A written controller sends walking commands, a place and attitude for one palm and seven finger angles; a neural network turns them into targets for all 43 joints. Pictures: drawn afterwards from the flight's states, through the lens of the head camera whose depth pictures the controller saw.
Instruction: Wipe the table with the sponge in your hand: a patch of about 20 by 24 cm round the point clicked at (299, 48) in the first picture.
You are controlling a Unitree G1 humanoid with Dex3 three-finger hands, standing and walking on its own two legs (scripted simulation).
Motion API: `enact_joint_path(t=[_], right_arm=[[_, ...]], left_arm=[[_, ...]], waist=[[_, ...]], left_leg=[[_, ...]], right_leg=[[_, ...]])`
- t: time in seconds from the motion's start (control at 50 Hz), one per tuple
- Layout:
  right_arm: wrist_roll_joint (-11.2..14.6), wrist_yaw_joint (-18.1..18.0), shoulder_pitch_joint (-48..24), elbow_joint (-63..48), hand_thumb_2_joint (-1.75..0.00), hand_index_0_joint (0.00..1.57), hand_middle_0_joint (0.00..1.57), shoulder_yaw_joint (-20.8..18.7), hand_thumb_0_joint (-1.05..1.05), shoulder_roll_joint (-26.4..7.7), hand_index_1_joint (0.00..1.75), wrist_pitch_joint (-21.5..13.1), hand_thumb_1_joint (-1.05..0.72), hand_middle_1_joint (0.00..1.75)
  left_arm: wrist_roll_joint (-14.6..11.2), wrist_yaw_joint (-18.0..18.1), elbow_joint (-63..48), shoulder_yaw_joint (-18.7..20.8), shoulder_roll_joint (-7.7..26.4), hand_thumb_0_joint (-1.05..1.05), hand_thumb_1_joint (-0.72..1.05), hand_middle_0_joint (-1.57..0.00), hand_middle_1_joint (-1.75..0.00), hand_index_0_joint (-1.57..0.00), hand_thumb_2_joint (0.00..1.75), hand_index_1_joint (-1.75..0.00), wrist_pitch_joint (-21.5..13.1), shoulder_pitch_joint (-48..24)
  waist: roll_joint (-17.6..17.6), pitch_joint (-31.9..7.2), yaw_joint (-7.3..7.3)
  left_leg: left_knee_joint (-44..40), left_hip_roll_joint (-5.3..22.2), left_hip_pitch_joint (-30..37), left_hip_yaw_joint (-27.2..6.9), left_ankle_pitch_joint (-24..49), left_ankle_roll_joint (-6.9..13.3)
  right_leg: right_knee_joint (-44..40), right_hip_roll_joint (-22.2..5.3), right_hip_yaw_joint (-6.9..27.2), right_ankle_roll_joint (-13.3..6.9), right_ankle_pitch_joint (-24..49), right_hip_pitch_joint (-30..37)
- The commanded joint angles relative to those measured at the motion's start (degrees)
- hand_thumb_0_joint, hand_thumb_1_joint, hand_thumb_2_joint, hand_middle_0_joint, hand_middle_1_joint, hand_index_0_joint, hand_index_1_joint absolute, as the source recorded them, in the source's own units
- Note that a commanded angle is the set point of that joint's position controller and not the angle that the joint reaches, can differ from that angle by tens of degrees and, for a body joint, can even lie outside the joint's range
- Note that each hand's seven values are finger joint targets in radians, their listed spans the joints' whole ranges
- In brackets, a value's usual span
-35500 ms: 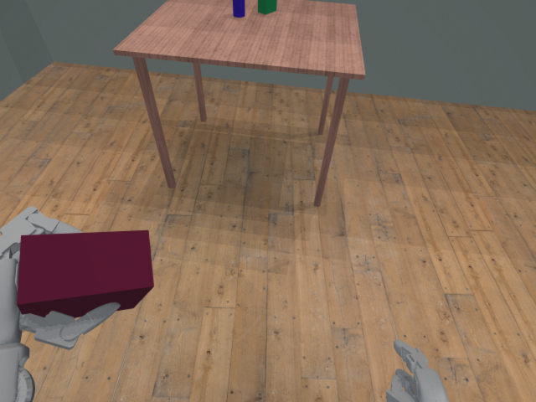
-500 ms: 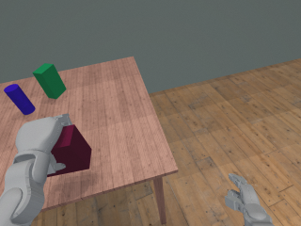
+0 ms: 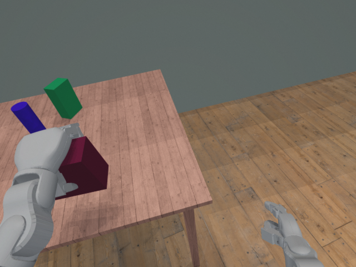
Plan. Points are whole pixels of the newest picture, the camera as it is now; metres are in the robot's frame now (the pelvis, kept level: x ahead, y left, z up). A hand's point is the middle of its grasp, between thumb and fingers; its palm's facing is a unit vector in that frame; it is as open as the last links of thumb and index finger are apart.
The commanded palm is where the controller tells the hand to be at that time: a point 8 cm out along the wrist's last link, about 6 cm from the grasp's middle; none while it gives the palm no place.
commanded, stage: bring the sponge back beside the body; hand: left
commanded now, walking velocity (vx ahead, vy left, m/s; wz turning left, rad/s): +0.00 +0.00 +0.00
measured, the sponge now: (73, 174) +0.25 +0.28 +0.11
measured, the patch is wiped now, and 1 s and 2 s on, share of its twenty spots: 1.00 1.00 1.00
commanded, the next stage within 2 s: step back with the hand held close in 1.60 s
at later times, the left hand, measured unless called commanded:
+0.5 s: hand (60, 176) +0.22 +0.28 +0.14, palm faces +0.09 -0.09 -0.99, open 10.1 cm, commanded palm +0.19 +0.28 +0.21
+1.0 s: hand (61, 192) +0.20 +0.27 +0.12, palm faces +0.05 -0.11 -0.99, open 10.1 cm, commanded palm +0.16 +0.28 +0.20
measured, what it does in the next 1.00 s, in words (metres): stands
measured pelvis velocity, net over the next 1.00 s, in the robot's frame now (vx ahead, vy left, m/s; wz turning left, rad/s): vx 0.00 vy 0.00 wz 0.00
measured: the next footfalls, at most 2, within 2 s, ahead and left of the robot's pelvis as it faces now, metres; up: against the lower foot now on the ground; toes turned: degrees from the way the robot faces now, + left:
none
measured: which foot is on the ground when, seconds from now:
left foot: down 0.00-1.00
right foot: down 0.00-1.00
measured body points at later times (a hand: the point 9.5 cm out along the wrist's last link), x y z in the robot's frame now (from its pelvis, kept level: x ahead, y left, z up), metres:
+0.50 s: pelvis +0.00 +0.00 +0.00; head -0.01 -0.05 +0.45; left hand +0.21 +0.28 +0.19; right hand +0.25 -0.21 -0.09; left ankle +0.03 +0.12 -0.74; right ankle -0.03 -0.10 -0.74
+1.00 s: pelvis +0.00 +0.00 +0.00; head -0.01 -0.04 +0.45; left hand +0.19 +0.28 +0.17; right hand +0.26 -0.20 -0.08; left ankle +0.03 +0.12 -0.74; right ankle -0.03 -0.10 -0.74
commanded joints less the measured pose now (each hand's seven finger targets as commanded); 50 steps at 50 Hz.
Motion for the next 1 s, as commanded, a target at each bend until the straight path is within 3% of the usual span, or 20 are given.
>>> enact_joint_path(t=[0.0,0.14,0.18,0.26,0.28,0.36,0.38,0.42,0.48,0.5,0.58,0.64,0.68,0.7,0.78,0.8,0.86,0.88,0.94,0.98], right_arm=[[0.2,-0.2,-14.1,-11.1,-0.90,0.20,0.20,-1.6,0.00,-5.2,0.30,-3.4,-0.90,0.30],[-0.3,-0.2,-13.5,-11.0,-0.90,0.20,0.20,-1.7,0.00,-5.5,0.30,-3.0,-0.90,0.30],[-0.3,-0.3,-14.5,-11.5,-0.90,0.20,0.20,-1.6,0.00,-5.6,0.30,-3.0,-0.90,0.30],[-0.5,-0.3,-12.3,-11.3,-0.90,0.20,0.20,-2.0,0.00,-5.2,0.30,-3.1,-0.90,0.30],[-0.4,-0.3,-12.9,-11.3,-0.90,0.20,0.20,-2.0,0.00,-5.4,0.30,-3.3,-0.90,0.30],[-0.4,-0.3,-11.6,-11.0,-0.90,0.20,0.20,-2.4,0.00,-5.6,0.30,-3.2,-0.90,0.30],[-0.3,-0.2,-13.3,-11.7,-0.90,0.20,0.20,-2.2,0.00,-5.6,0.30,-3.6,-0.90,0.30],[-0.3,-0.2,-11.8,-11.6,-0.90,0.20,0.20,-2.4,0.00,-5.3,0.30,-3.8,-0.90,0.30],[-0.4,-0.3,-12.8,-11.8,-0.90,0.20,0.20,-2.5,0.00,-5.6,0.30,-4.2,-0.90,0.30],[-0.6,-0.3,-11.5,-11.9,-0.90,0.20,0.20,-2.4,0.00,-5.3,0.30,-4.2,-0.90,0.30],[-0.7,-0.4,-11.9,-11.7,-0.90,0.20,0.20,-2.5,0.00,-5.6,0.30,-4.1,-0.90,0.30],[-0.7,-0.4,-9.9,-11.4,-0.90,0.20,0.20,-2.9,0.00,-5.3,0.30,-4.2,-0.90,0.30],[-0.5,-0.3,-11.7,-11.6,-0.90,0.20,0.20,-2.7,0.00,-5.4,0.30,-4.4,-0.90,0.30],[-0.5,-0.4,-10.7,-11.5,-0.90,0.20,0.20,-2.7,0.00,-5.3,0.30,-4.4,-0.90,0.30],[-0.5,-0.6,-12.6,-11.8,-0.90,0.20,0.20,-2.6,0.00,-5.5,0.30,-4.8,-0.90,0.30],[-0.6,-0.7,-11.4,-11.7,-0.90,0.20,0.20,-2.6,0.00,-5.4,0.30,-4.8,-0.90,0.30],[-0.9,-0.9,-10.9,-11.7,-0.90,0.20,0.20,-3.0,0.00,-5.5,0.30,-4.7,-0.90,0.30],[-0.9,-0.8,-12.6,-12.3,-0.90,0.20,0.20,-2.6,0.00,-5.4,0.30,-5.0,-0.90,0.30],[-1.2,-0.6,-9.9,-11.6,-0.90,0.20,0.20,-2.9,0.00,-5.1,0.30,-4.7,-0.90,0.30],[-1.0,-0.3,-11.6,-12.0,-0.90,0.20,0.20,-2.7,0.00,-5.0,0.30,-4.5,-0.90,0.30]], left_arm=[[1.3,1.9,-9.4,8.5,11.7,0.00,0.10,-1.20,-1.60,-1.20,1.30,-1.60,0.6,-14.4],[2.3,1.0,-10.3,10.5,14.2,0.00,0.10,-1.20,-1.60,-1.20,1.30,-1.60,0.3,-10.8],[3.0,1.2,-12.5,11.8,15.7,0.00,0.10,-1.20,-1.60,-1.20,1.30,-1.60,0.0,-11.6],[1.9,2.1,-11.4,12.3,14.8,0.00,0.10,-1.20,-1.60,-1.20,1.30,-1.60,-1.6,-8.1],[1.8,2.2,-11.6,14.1,16.3,0.00,0.10,-1.20,-1.60,-1.20,1.30,-1.60,-1.6,-8.1],[1.0,2.6,-10.5,13.0,14.6,0.00,0.10,-1.20,-1.60,-1.20,1.30,-1.60,-2.0,-5.7],[1.0,2.5,-12.4,13.1,14.6,0.00,0.10,-1.20,-1.60,-1.20,1.30,-1.60,-1.9,-5.5],[0.5,2.4,-12.9,11.1,12.1,0.00,0.10,-1.20,-1.60,-1.20,1.30,-1.60,-2.4,-3.2],[0.5,2.3,-14.9,12.9,13.8,0.00,0.10,-1.20,-1.60,-1.20,1.30,-1.60,-2.8,-1.6],[0.6,2.5,-14.8,12.0,12.8,0.00,0.10,-1.20,-1.60,-1.20,1.30,-1.60,-2.9,-0.9],[1.5,3.7,-15.8,15.8,16.6,0.00,0.10,-1.20,-1.60,-1.20,1.30,-1.60,-3.5,-1.5],[0.7,4.7,-13.6,14.8,14.4,0.00,0.10,-1.20,-1.60,-1.20,1.30,-1.60,-4.1,1.3],[0.2,4.7,-14.1,15.4,14.4,0.00,0.10,-1.20,-1.60,-1.20,1.30,-1.60,-3.9,1.4],[0.0,4.7,-13.5,13.3,12.4,0.00,0.10,-1.20,-1.60,-1.20,1.30,-1.60,-3.7,1.7],[0.0,4.1,-14.5,12.4,11.9,0.00,0.10,-1.20,-1.60,-1.20,1.30,-1.60,-3.3,2.0],[0.3,4.0,-14.3,11.2,11.2,0.00,0.10,-1.20,-1.60,-1.20,1.30,-1.60,-3.2,2.3],[1.5,4.1,-16.5,12.2,12.6,0.00,0.10,-1.20,-1.60,-1.20,1.30,-1.60,-4.1,2.7],[1.8,4.3,-18.9,13.0,13.5,0.00,0.10,-1.20,-1.60,-1.20,1.30,-1.60,-4.4,2.5],[2.1,5.2,-16.9,13.7,13.0,0.00,0.10,-1.20,-1.60,-1.20,1.30,-1.60,-5.2,5.9],[2.1,5.9,-17.9,15.5,14.1,0.00,0.10,-1.20,-1.60,-1.20,1.30,-1.60,-5.1,6.1]], waist=[[-2.6,-11.4,-0.50],[-3.9,-12.2,-0.68],[-2.1,-11.9,-0.40],[-3.3,-11.7,-0.27],[-3.3,-11.2,-0.29],[-3.6,-11.1,-0.33],[-1.8,-10.8,-0.32],[-2.9,-10.8,-0.56],[-3.0,-10.1,-0.53],[-4.2,-10.2,-0.55],[-3.4,-10.3,-0.28],[-4.2,-9.6,-0.43],[-2.8,-8.3,-0.44],[-2.3,-8.4,-0.58],[-2.6,-7.8,-0.70],[-2.1,-7.8,-0.72],[-3.1,-9.6,-0.51],[-1.2,-10.3,-0.25],[-3.0,-9.7,-0.04],[-1.4,-9.0,0.47]], left_leg=[[-2.0,-1.6,5.3,-2.4,9.8,2.4],[-1.0,-1.8,5.0,-2.4,10.6,2.6],[-1.0,-1.8,5.3,-2.7,10.0,2.6],[-0.3,-1.9,5.7,-2.3,11.3,2.8],[-0.6,-1.8,5.4,-2.8,10.4,2.6],[0.0,-1.8,5.4,-2.4,11.0,2.6],[-0.1,-1.9,5.5,-2.6,10.9,2.5],[0.2,-1.7,5.8,-2.3,11.4,2.6],[0.2,-1.7,5.5,-2.7,10.7,2.6],[0.4,-1.7,5.2,-2.3,10.7,2.8],[0.5,-1.7,5.3,-2.7,10.6,2.6],[0.8,-1.5,5.4,-2.2,11.0,2.6],[0.5,-1.6,5.3,-2.5,10.2,2.4],[0.5,-1.4,5.2,-2.1,9.9,2.5],[-0.2,-1.4,5.2,-2.8,8.5,2.5],[-0.1,-1.4,5.0,-2.4,8.7,2.6],[0.1,-1.4,5.9,-2.7,9.5,2.8],[-0.2,-1.5,6.4,-3.1,9.4,2.7],[-0.1,-1.2,5.9,-2.9,10.0,2.6],[-0.4,-1.2,5.5,-3.2,9.9,2.4]], right_leg=[[-3.2,0.7,4.3,-2.0,12.1,-0.1],[-2.9,0.5,4.9,-1.7,14.1,0.3],[-3.2,1.0,6.1,-2.2,12.5,-0.3],[-2.9,0.5,5.1,-1.8,14.8,0.1],[-3.3,1.0,6.3,-2.2,13.5,-0.3],[-2.9,0.5,5.2,-1.7,14.9,-0.2],[-3.1,0.9,6.5,-2.1,14.6,-0.5],[-2.7,0.5,4.7,-1.6,15.1,-0.7],[-3.0,0.9,6.4,-1.9,14.6,-1.2],[-2.5,0.5,5.0,-1.4,14.6,-0.8],[-3.0,1.0,7.0,-2.0,14.2,-0.7],[-3.0,0.5,5.2,-1.5,15.1,-0.8],[-3.6,1.1,7.0,-2.0,13.7,-1.8],[-3.3,0.6,5.2,-1.6,12.9,-1.8],[-3.9,1.1,6.3,-1.8,10.8,-2.5],[-3.5,0.7,4.8,-1.5,10.7,-2.2],[-3.4,0.6,5.0,-1.5,11.6,-1.5],[-3.5,1.2,6.4,-2.1,11.0,-1.2],[-3.4,0.9,4.5,-1.8,11.4,-0.9],[-3.4,1.6,6.4,-2.5,11.0,-0.9]])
